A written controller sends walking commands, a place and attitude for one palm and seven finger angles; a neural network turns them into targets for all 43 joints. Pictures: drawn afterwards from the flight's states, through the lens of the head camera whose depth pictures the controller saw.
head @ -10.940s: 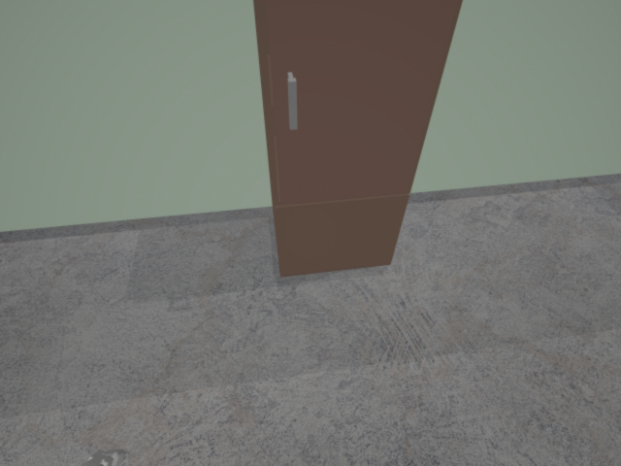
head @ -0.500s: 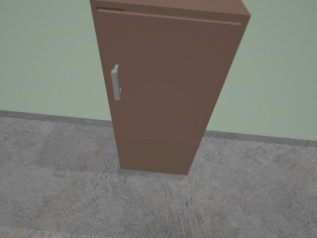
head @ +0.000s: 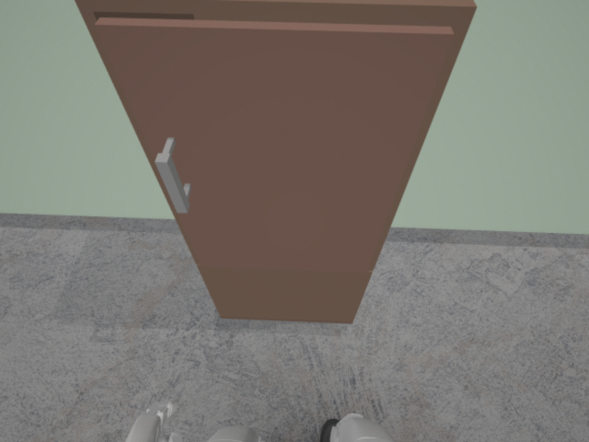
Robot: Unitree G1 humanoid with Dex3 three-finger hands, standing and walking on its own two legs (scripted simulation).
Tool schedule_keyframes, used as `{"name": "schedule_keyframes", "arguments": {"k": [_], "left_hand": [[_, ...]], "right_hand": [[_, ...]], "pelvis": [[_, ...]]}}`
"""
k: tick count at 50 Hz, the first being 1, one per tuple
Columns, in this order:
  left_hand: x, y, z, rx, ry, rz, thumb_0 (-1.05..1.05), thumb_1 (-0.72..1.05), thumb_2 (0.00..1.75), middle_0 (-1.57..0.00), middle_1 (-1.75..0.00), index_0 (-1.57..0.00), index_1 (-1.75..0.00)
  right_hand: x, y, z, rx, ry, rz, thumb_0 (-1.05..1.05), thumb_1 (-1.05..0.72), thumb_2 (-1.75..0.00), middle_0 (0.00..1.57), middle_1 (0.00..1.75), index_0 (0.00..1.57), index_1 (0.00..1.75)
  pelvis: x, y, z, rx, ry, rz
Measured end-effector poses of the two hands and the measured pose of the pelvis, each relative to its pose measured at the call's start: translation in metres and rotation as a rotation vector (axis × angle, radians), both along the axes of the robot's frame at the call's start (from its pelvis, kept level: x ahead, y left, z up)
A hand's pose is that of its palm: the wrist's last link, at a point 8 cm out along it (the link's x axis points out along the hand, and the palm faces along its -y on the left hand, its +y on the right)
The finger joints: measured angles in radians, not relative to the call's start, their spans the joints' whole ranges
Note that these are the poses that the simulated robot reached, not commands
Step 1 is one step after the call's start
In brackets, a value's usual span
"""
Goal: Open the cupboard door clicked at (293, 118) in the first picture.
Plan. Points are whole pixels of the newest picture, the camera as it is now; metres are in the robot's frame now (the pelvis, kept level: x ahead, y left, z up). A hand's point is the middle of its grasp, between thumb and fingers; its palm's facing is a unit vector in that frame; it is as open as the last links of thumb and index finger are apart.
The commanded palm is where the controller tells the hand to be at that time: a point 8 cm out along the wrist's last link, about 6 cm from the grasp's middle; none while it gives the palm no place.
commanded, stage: come to a stop and stand still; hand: left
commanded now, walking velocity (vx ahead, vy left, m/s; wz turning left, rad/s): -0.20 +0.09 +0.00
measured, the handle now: (176, 176) +0.49 +0.21 +0.03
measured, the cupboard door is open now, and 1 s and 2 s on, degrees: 0 0 0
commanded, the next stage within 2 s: look again from close up in 0.62 s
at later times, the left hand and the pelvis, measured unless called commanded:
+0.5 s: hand out of the picture -0.02 +0.26 -0.15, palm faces +0.02 -0.95 -0.31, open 7.4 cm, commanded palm none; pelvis -0.03 +0.05 +0.00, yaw -3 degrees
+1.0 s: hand out of the picture +0.02 +0.23 -0.15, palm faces -0.03 -0.97 -0.22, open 7.3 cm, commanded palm none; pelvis -0.02 +0.05 +0.02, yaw -3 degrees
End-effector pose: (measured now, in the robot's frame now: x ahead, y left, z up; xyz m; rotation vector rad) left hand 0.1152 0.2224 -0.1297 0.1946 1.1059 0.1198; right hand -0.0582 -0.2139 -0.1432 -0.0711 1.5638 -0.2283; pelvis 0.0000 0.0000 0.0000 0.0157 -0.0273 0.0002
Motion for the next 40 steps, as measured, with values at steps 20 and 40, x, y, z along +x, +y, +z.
{"name": "schedule_keyframes", "arguments": {"k": [20,40], "left_hand": [[-0.107,0.083,0.013,0.064,0.104,0.059,0.00,0.91,0.90,-0.20,-0.30,-0.20,-0.30],[-0.139,0.043,0.010,-0.011,0.246,0.036,0.01,0.92,0.90,-0.21,-0.30,-0.20,-0.30]], "right_hand": [[0.105,0.033,0.015,-0.027,-0.493,0.134,0.00,-0.90,-0.90,0.20,0.30,0.20,0.30],[-0.006,0.042,0.006,0.017,-0.159,0.057,0.01,-0.91,-0.90,0.20,0.30,0.20,0.30]], "pelvis": [[-0.028,0.053,0.001,-0.008,-0.028,-0.042],[-0.031,0.048,0.015,-0.001,0.011,-0.057]]}}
